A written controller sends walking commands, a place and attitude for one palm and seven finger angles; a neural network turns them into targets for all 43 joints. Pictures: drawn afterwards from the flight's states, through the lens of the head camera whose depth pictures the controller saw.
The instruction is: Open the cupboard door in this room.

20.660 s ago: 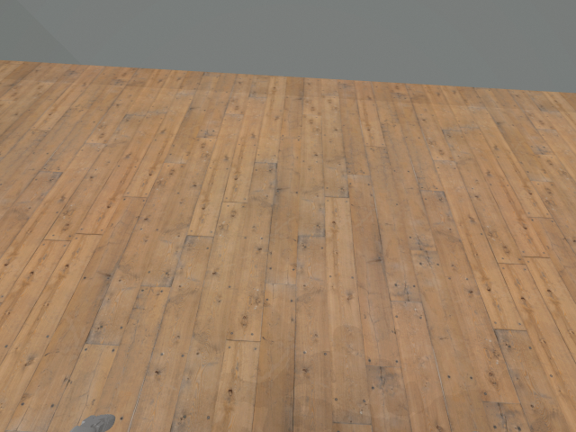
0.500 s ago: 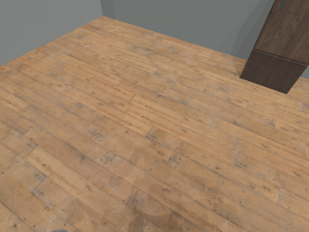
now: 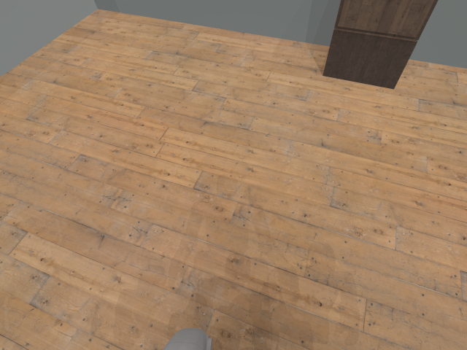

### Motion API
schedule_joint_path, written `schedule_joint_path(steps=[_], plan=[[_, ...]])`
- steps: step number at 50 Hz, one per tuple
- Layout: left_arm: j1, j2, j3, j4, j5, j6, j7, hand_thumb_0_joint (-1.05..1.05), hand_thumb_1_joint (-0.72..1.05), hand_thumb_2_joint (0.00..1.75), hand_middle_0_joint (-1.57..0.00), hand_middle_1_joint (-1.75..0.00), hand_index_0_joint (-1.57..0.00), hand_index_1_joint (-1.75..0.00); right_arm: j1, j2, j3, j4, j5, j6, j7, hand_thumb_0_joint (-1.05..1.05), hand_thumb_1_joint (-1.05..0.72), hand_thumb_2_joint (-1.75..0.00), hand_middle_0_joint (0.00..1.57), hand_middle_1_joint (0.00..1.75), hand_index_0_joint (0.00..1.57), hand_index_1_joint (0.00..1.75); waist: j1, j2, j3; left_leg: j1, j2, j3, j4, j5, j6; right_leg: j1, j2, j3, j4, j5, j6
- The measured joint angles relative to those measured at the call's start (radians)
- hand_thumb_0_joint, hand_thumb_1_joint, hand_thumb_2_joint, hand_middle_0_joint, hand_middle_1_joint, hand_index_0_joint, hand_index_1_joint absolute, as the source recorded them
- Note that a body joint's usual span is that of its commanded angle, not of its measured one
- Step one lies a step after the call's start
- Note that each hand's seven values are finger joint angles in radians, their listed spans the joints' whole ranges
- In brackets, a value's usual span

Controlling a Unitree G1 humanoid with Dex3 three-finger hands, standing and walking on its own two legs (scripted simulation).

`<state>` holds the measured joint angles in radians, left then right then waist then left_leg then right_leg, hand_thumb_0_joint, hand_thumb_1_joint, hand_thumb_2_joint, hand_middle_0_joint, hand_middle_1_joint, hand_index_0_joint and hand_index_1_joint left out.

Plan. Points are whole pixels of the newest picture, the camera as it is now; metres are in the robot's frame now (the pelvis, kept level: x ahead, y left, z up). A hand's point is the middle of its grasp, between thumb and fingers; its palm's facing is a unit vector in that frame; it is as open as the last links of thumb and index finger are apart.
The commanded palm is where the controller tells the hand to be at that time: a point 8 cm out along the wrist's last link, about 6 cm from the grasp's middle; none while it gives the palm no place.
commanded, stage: turn or walk to find it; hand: left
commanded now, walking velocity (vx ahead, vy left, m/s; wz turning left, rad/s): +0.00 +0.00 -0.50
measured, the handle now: out of the picture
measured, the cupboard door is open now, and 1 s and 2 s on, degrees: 0 0 0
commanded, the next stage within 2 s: stand and wait in 0.46 s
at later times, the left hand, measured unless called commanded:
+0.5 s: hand out of the picture +0.05 +0.27 -0.17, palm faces +0.07 -0.96 -0.26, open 7.4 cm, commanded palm none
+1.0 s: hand out of the picture -0.03 +0.22 -0.17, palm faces +0.09 -0.97 -0.23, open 7.4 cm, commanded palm none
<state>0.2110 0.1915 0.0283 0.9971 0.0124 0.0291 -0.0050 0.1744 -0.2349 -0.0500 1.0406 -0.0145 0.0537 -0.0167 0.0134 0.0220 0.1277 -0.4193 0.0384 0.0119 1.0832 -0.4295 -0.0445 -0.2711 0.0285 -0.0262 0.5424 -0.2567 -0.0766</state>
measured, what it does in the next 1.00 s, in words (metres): steps on the spot: left foot, then right foot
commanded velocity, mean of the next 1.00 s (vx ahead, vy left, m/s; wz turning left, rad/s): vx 0.00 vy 0.00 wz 0.22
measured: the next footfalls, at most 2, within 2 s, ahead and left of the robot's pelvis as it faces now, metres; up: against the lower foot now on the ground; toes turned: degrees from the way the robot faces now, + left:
left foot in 0.36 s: +0.01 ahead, +0.16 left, +0.00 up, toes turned +0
right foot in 0.64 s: +0.01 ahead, -0.09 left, +0.00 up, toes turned +0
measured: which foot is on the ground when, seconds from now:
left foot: up 0.00-0.34, down 0.36-1.00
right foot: down 0.00-0.38, up 0.40-0.62, down 0.64-1.00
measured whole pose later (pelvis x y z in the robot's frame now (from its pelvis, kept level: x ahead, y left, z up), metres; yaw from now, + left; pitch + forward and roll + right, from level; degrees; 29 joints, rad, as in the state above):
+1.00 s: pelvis -0.03 +0.02 +0.01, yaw +5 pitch -1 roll +0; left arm 0.22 0.22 0.00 1.13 0.00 0.01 0.01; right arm 0.20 -0.25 -0.01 1.11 -0.01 0.01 -0.01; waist 0.01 0.00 0.05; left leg -0.20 0.00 -0.08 0.45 -0.23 -0.03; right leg -0.18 -0.02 -0.07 0.44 -0.24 0.00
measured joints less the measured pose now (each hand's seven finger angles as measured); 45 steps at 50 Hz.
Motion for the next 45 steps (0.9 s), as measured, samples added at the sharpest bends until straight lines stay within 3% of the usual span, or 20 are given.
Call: schedule_joint_path(steps=[5,10,14,18,23,27,30,33,36,45], plan=[[0.019,-0.009,0.002,-0.006,0.000,-0.004,-0.001,0.01,0.90,0.90,-0.20,-0.30,-0.20,-0.30,-0.014,-0.015,-0.007,-0.022,-0.004,-0.004,0.001,0.00,-0.91,-0.90,0.20,0.30,0.20,0.30,0.002,-0.010,-0.024,-0.044,0.012,-0.024,0.020,0.073,-0.018,-0.002,0.015,0.039,-0.075,0.060,-0.001],[0.023,-0.008,0.000,-0.001,0.007,-0.011,0.008,0.01,0.90,0.90,-0.20,-0.30,-0.20,-0.30,-0.012,-0.028,-0.006,-0.016,-0.006,-0.011,-0.002,0.00,-0.91,-0.90,0.20,0.30,0.20,0.30,-0.003,-0.005,-0.061,-0.015,0.014,-0.053,-0.050,0.087,-0.010,-0.004,0.029,0.050,-0.101,0.082,0.006],[0.003,0.014,-0.006,0.016,0.014,-0.029,-0.001,0.01,0.90,0.90,-0.20,-0.30,-0.20,-0.30,0.012,-0.033,0.005,0.011,0.002,-0.028,0.008,0.00,-0.91,-0.90,0.20,0.30,0.20,0.30,-0.004,-0.005,-0.086,0.095,0.014,-0.046,-0.283,0.033,0.022,0.014,0.031,0.031,-0.115,0.084,0.013],[-0.036,0.056,-0.001,0.028,0.003,-0.036,0.004,0.01,0.90,0.90,-0.20,-0.30,-0.20,-0.30,0.038,-0.045,0.017,0.037,0.003,-0.051,0.008,0.00,-0.91,-0.90,0.20,0.30,0.20,0.30,-0.013,-0.004,-0.104,0.214,0.013,-0.041,-0.562,0.122,0.045,0.008,0.026,-0.015,-0.084,0.063,0.038],[-0.056,0.100,-0.001,0.054,-0.003,-0.013,0.017,0.00,0.90,0.90,-0.20,-0.30,-0.20,-0.30,0.059,-0.004,0.041,0.057,-0.003,-0.049,0.008,0.00,-0.91,-0.90,0.20,0.30,0.20,0.30,-0.010,-0.062,-0.127,0.231,-0.037,-0.053,-0.610,0.145,0.045,0.008,-0.039,-0.030,-0.019,-0.020,0.096],[-0.057,0.101,-0.010,0.064,-0.008,-0.009,0.022,0.00,0.91,0.90,-0.19,-0.30,-0.20,-0.30,0.053,0.033,0.050,0.048,-0.006,-0.056,0.002,0.00,-0.91,-0.90,0.20,0.30,0.20,0.30,-0.010,-0.058,-0.116,0.233,-0.052,-0.068,-0.646,0.174,0.055,0.010,-0.060,-0.013,0.064,-0.118,0.113],[-0.049,0.088,-0.017,0.073,-0.010,-0.014,0.023,0.00,0.91,0.90,-0.19,-0.30,-0.20,-0.30,0.042,0.054,0.050,0.041,-0.003,-0.060,0.002,0.00,-0.90,-0.90,0.20,0.30,0.20,0.30,-0.008,-0.048,-0.100,0.229,-0.060,-0.071,-0.653,0.184,0.052,0.042,-0.071,-0.008,0.009,-0.104,0.118],[-0.030,0.066,-0.024,0.092,-0.010,-0.028,0.026,0.00,0.91,0.90,-0.19,-0.30,-0.20,-0.30,0.028,0.060,0.044,0.043,0.005,-0.060,0.002,0.00,-0.91,-0.90,0.21,0.30,0.20,0.30,-0.005,-0.031,-0.086,0.216,-0.066,-0.066,-0.616,0.168,0.043,0.085,-0.079,-0.012,-0.082,0.005,0.102],[-0.003,0.033,-0.035,0.115,-0.009,-0.033,0.024,0.00,0.91,0.90,-0.19,-0.30,-0.20,-0.30,0.019,0.043,0.038,0.050,0.008,-0.054,0.003,0.00,-0.92,-0.90,0.21,0.30,0.20,0.30,-0.011,0.001,-0.084,0.227,-0.057,-0.070,-0.620,0.174,0.041,0.094,-0.070,-0.018,-0.077,-0.015,0.095],[0.023,0.017,-0.039,0.149,-0.007,-0.032,0.012,0.01,0.90,0.90,-0.20,-0.30,-0.20,-0.30,0.014,0.003,0.043,0.082,0.008,-0.059,0.009,0.00,-0.91,-0.90,0.21,0.30,0.20,0.30,0.000,-0.012,-0.083,0.252,-0.039,-0.072,-0.660,0.201,0.023,0.114,-0.053,-0.020,-0.111,0.010,0.083]])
